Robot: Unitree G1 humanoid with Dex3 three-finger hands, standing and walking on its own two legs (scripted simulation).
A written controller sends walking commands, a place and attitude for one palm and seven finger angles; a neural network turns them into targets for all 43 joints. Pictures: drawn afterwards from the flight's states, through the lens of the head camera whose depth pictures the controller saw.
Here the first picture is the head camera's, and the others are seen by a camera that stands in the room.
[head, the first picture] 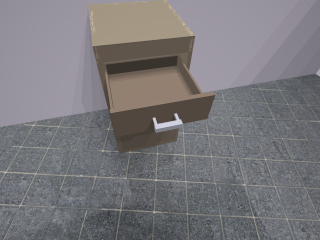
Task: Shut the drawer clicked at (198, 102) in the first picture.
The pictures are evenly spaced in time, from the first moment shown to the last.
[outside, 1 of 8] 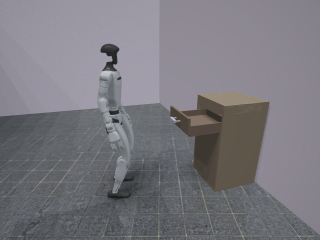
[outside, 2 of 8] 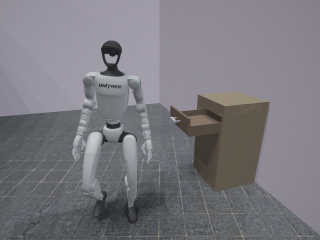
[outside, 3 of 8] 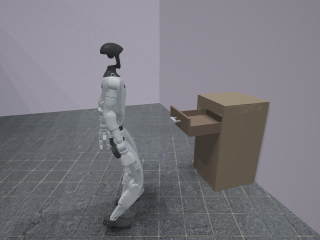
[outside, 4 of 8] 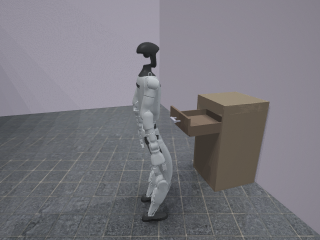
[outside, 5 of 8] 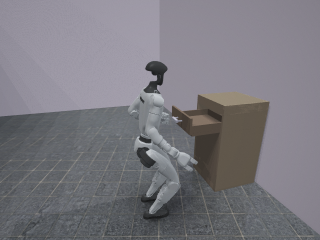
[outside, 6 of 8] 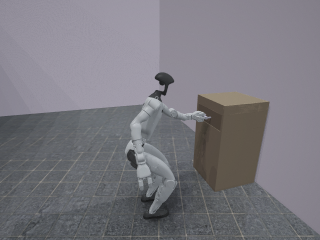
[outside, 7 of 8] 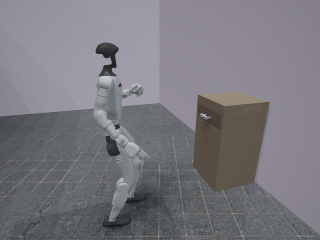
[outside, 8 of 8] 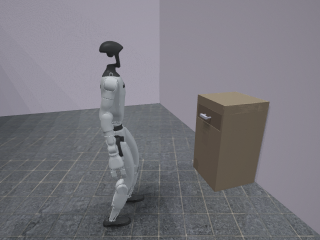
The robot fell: no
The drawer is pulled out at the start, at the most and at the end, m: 0.30 0.30 0.00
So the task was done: yes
